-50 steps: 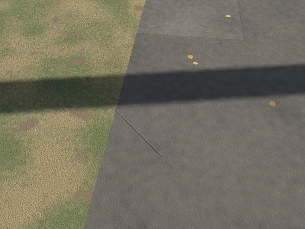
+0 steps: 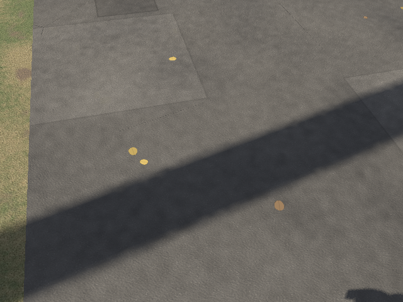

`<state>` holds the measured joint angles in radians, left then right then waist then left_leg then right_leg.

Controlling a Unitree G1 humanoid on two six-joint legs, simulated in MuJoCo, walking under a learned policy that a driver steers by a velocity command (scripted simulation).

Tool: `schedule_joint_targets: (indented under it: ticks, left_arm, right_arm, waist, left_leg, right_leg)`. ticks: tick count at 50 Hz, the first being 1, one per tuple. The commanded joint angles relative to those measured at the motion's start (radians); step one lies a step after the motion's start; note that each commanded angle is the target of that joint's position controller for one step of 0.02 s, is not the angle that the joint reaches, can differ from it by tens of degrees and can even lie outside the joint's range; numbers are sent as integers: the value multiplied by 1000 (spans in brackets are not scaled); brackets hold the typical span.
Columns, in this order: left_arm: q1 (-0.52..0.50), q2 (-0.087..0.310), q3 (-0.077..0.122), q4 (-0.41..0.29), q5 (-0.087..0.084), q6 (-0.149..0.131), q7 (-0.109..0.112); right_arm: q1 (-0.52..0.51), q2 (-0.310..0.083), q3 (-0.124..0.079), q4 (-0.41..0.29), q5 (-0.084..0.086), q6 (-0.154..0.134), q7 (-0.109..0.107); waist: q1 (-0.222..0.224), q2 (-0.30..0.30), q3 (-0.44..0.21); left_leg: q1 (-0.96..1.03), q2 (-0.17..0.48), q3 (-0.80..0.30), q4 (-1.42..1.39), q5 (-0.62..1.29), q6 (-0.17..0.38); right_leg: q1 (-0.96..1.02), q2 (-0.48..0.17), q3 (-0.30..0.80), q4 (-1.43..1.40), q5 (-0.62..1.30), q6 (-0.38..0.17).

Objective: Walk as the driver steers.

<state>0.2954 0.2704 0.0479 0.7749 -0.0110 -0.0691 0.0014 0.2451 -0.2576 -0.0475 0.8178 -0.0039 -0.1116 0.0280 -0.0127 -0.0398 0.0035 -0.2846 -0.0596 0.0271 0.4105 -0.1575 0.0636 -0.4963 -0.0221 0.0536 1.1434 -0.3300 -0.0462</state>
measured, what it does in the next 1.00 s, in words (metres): walks ahead, turning left: right foot, then left foot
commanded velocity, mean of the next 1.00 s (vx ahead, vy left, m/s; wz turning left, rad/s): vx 0.50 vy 0.00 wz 0.26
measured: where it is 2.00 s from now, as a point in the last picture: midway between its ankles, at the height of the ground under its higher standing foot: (168, 236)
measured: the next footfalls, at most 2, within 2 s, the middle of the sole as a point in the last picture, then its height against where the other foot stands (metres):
right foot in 0.36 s outside the picture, level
left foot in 0.92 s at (160, 268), level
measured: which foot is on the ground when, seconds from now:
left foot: down 0.00-0.38, up 0.40-0.90, down 0.92-1.00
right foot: up 0.00-0.34, down 0.36-0.92, up 0.94-1.00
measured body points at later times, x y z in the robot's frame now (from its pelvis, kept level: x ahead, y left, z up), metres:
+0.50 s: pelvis +0.27 -0.06 +0.00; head +0.30 -0.07 +0.44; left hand +0.43 +0.20 -0.09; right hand +0.32 -0.33 -0.14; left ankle +0.16 +0.09 -0.65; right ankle +0.33 -0.15 -0.74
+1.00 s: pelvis +0.52 +0.04 -0.02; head +0.56 +0.06 +0.43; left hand +0.50 +0.33 -0.15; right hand +0.77 -0.16 -0.11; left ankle +0.57 +0.13 -0.74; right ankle +0.39 -0.15 -0.64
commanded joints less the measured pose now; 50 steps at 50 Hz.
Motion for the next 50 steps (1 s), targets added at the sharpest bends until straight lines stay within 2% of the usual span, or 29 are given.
schedule_joint_targets:
  ticks: [1, 3, 5, 8, 12, 15, 16, 17, 18, 19, 20, 21, 22, 23, 24, 26, 28, 31, 35, 40, 41, 43, 44, 45, 46, 47, 48, 49, 50]
  left_arm:
    - [11, 62, 21, -71, 6, -9, 5]
    - [-48, 55, 17, -95, 12, -10, 9]
    - [-110, 41, 11, -111, 13, -15, 7]
    - [-211, 21, 4, -135, 5, -22, -4]
    - [-329, 24, 2, -179, -8, -30, -27]
    - [-347, 46, 7, -201, -9, -40, -43]
    - [-313, 62, 14, -196, -6, -43, -44]
    - [-220, 88, 30, -173, -2, -46, -40]
    - [-58, 142, 54, -130, 5, -47, -30]
    - [146, 231, 77, -101, 22, -43, -14]
    - [158, 257, 79, -86, 24, -35, -21]
    - [149, 155, 57, -93, 17, -31, -18]
    - [82, 124, 44, -94, 11, -32, -15]
    - [12, 104, 36, -95, 13, -34, -17]
    - [-37, 78, 30, -93, 15, -39, -22]
    - [-79, 62, 31, -78, 23, -53, -25]
    - [-88, 74, 38, -56, 24, -64, -23]
    - [-64, 94, 47, -23, 30, -62, -9]
    - [-43, 125, 55, 2, 23, -49, 6]
    - [28, 162, 70, 46, 2, -18, 13]
    - [28, 170, 72, 50, -4, -11, 14]
    - [4, 198, 79, 47, -10, 1, 19]
    - [-9, 212, 83, 43, -14, 9, 22]
    - [-31, 217, 82, 39, -19, 17, 25]
    - [-25, 196, 71, 29, -11, 14, 28]
    - [45, 50, 28, -23, 33, -7, 18]
    - [3, 76, 19, -48, 4, -53, 4]
    - [-102, 136, 35, -76, -35, -77, -6]
    - [-127, 128, 28, -82, -32, -88, -5]
  right_arm:
    - [0, -112, -21, -43, 1, -16, 1]
    - [29, -140, -28, -27, 6, -14, -6]
    - [57, -148, -29, -13, 12, -5, -13]
    - [111, -154, -27, 11, 21, 6, -19]
    - [180, -164, -25, 45, 25, 24, -20]
    - [183, -182, -31, 58, 26, 41, -28]
    - [176, -189, -33, 59, 27, 46, -30]
    - [154, -195, -33, 56, 29, 50, -31]
    - [140, -177, -25, 45, 23, 49, -31]
    - [127, -118, -2, 6, -4, 42, -31]
    - [273, -16, 26, 8, 19, 22, -24]
    - [206, -141, -5, 24, 43, 13, -23]
    - [117, -172, -19, -4, 55, 11, -23]
    - [77, -153, -19, -9, 46, 16, -28]
    - [64, -140, -24, -10, 34, 26, -31]
    - [108, -96, -25, 0, 38, 54, -29]
    - [96, -76, -27, -10, 37, 72, -31]
    - [30, -70, -31, -40, 29, 78, -30]
    - [-90, -50, -22, -79, 24, 68, -5]
    - [-234, -46, -14, -161, 25, 68, 24]
    - [-243, -51, -17, -175, 26, 69, 29]
    - [-209, -77, -30, -188, 26, 73, 34]
    - [-142, -101, -45, -180, 27, 77, 33]
    - [-5, -142, -71, -148, 30, 77, 28]
    - [166, -219, -109, -103, 30, 83, 11]
    - [183, -342, -131, -96, 36, 83, -6]
    - [197, -310, -112, -138, 23, 64, 1]
    - [175, -235, -92, -131, 14, 51, 6]
    - [125, -196, -82, -134, 22, 44, 5]
  waist:
    - [18, 127, -13]
    - [8, 108, -4]
    - [-12, 100, -2]
    - [-50, 103, 14]
    - [-89, 107, 51]
    - [-67, 124, 52]
    - [-41, 132, 32]
    - [21, 133, -20]
    - [95, 115, -131]
    - [164, -20, -304]
    - [90, -281, -427]
    - [131, -146, -342]
    - [118, -98, -196]
    - [82, -30, -126]
    - [52, -27, -69]
    - [6, -58, -39]
    - [-11, -40, -7]
    - [-2, -18, 20]
    - [38, -4, 52]
    - [87, 3, 97]
    - [81, -4, 95]
    - [42, -38, 48]
    - [0, -57, 0]
    - [-82, -45, -71]
    - [-159, 12, -162]
    - [-66, 290, -213]
    - [-88, 242, -395]
    - [-117, 158, -286]
    - [-84, 111, -185]
  left_leg:
    - [108, 265, -285, -252, 110, 179]
    - [123, 266, -236, -267, 219, 187]
    - [146, 247, -182, -266, 276, 167]
    - [162, 222, -126, -260, 260, 136]
    - [252, 267, -148, -225, 227, 133]
    - [338, 310, -168, -161, 309, 114]
    - [337, 309, -174, -114, 403, 104]
    - [317, 281, -156, -14, 547, 88]
    - [221, 228, -122, 168, 567, 60]
    - [-14, 147, -74, 503, 231, 20]
    - [-366, 14, -97, 786, -421, -21]
    - [-457, 65, -184, 884, -406, -18]
    - [-491, 103, -161, 882, -307, -17]
    - [-449, 143, -141, 843, -226, -26]
    - [-416, 168, -138, 798, -175, -34]
    - [-330, 192, -136, 770, -115, -45]
    - [-352, 196, -142, 749, -66, -55]
    - [-430, 194, -160, 643, 58, -67]
    - [-412, 183, -94, 418, 220, -56]
    - [-459, 168, -21, 276, 140, -17]
    - [-450, 158, -3, 262, 94, -4]
    - [-341, 101, 57, 249, -7, 33]
    - [-239, 58, 89, 248, -53, 55]
    - [-49, 8, 109, 188, -18, 88]
    - [253, 22, 18, 146, 32, 132]
    - [577, 284, -490, 86, -28, 284]
    - [696, 409, -897, -93, -153, 398]
    - [649, 381, -765, -119, -109, 333]
    - [511, 336, -620, -109, -38, 292]
  right_leg:
    - [-157, -92, 20, -59, 81, 16]
    - [-199, -102, 8, -156, 161, 35]
    - [-203, -99, -5, -280, 268, 42]
    - [-156, -71, -32, -458, 401, 41]
    - [-160, -43, -47, -572, 392, 31]
    - [-136, -25, -50, -630, 284, -5]
    - [-58, -6, -57, -651, 253, -18]
    - [90, 22, -79, -690, 260, -39]
    - [348, -4, -57, -679, 305, -74]
    - [679, -230, 179, -639, 365, -144]
    - [940, -425, 590, -740, 183, -275]
    - [858, -390, 577, -792, 71, -233]
    - [717, -356, 417, -819, 112, -191]
    - [579, -312, 312, -857, 186, -170]
    - [478, -275, 230, -899, 226, -159]
    - [364, -241, 123, -970, 268, -154]
    - [327, -238, 38, -1002, 351, -157]
    - [358, -235, -55, -1014, 418, -154]
    - [396, -220, -165, -1022, 418, -125]
    - [557, -275, -216, -969, 464, -109]
    - [584, -283, -226, -940, 519, -100]
    - [607, -282, -258, -828, 813, -76]
    - [604, -274, -272, -719, 974, -63]
    - [555, -242, -299, -531, 1034, -38]
    - [362, -199, -304, -263, 847, 7]
    - [-92, -26, -270, 107, -53, 74]
    - [-247, 68, -3, 285, -282, 75]
    - [-346, 10, 49, 282, -195, 49]
    - [-335, -35, 40, 200, -108, 29]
